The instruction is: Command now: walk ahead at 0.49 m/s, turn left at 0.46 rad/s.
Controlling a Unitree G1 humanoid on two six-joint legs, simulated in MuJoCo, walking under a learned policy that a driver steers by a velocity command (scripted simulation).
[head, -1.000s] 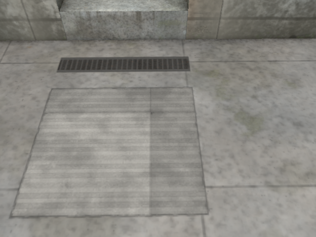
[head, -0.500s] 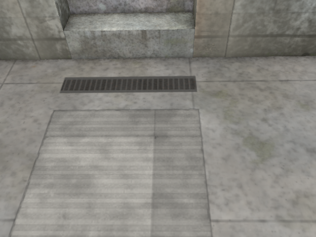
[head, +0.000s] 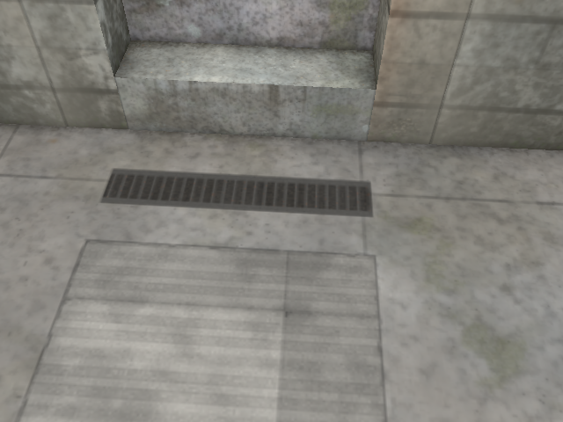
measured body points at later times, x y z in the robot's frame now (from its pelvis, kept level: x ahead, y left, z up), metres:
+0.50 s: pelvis +0.26 -0.04 +0.00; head +0.28 -0.05 +0.45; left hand +0.22 +0.24 -0.11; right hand +0.48 -0.26 -0.10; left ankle +0.29 +0.13 -0.66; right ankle +0.27 -0.15 -0.74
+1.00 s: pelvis +0.48 +0.11 +0.00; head +0.49 +0.13 +0.45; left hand +0.50 +0.41 -0.12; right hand +0.64 -0.13 -0.11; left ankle +0.45 +0.19 -0.74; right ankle +0.58 -0.04 -0.65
